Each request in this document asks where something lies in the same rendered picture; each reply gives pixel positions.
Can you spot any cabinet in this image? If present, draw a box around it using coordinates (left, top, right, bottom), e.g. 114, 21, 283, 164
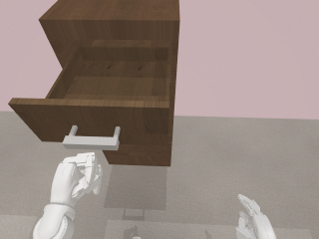
39, 0, 180, 167

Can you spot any left robot hand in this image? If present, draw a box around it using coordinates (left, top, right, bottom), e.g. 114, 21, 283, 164
50, 152, 103, 208

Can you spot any handle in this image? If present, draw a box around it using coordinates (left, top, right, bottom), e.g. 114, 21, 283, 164
62, 125, 121, 150

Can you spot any robot left forearm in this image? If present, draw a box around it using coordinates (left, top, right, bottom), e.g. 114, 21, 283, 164
33, 202, 76, 239

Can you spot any drawer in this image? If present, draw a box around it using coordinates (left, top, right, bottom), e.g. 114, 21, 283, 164
8, 46, 170, 146

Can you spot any right robot hand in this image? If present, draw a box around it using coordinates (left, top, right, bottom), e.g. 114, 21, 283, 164
235, 194, 276, 239

